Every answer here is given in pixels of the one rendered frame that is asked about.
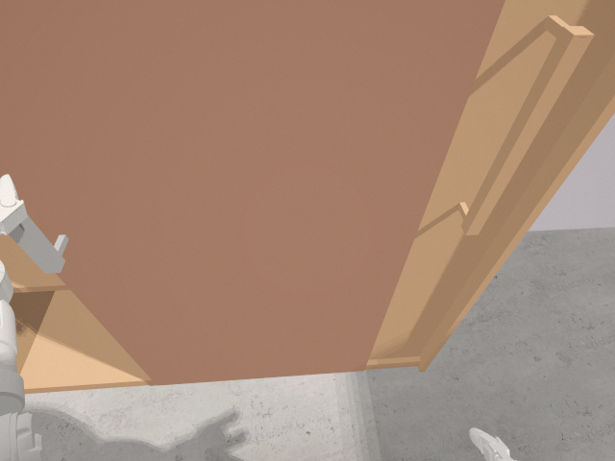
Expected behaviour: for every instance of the left robot upper arm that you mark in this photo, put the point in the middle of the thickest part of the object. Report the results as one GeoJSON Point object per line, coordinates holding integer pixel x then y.
{"type": "Point", "coordinates": [19, 438]}

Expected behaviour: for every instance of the robot left hand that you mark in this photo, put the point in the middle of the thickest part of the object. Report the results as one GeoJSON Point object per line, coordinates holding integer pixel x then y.
{"type": "Point", "coordinates": [12, 211]}

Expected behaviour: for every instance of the handle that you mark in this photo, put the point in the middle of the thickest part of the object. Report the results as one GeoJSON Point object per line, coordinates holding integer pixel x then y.
{"type": "Point", "coordinates": [557, 69]}
{"type": "Point", "coordinates": [35, 244]}

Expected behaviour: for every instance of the robot right hand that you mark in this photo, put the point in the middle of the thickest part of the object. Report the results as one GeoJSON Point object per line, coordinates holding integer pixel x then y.
{"type": "Point", "coordinates": [493, 449]}

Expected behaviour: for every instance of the left robot forearm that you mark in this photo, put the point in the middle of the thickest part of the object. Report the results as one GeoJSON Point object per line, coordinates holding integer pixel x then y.
{"type": "Point", "coordinates": [12, 396]}

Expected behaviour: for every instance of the wardrobe door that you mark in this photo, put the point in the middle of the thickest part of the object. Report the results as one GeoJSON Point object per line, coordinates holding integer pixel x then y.
{"type": "Point", "coordinates": [442, 258]}
{"type": "Point", "coordinates": [240, 181]}

